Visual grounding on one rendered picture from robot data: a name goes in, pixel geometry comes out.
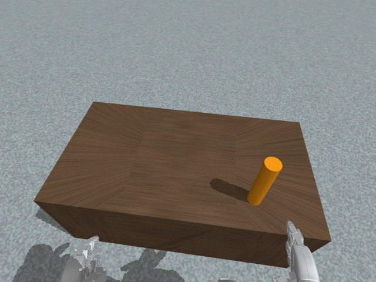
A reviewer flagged left robot hand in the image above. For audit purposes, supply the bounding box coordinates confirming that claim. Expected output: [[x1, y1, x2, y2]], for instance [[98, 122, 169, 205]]
[[60, 236, 107, 282]]

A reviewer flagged can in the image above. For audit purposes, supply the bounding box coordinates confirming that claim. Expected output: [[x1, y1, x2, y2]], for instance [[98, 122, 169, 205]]
[[247, 157, 283, 206]]

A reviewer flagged right robot hand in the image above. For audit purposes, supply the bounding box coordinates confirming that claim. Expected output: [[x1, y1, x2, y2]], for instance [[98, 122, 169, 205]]
[[273, 221, 320, 282]]

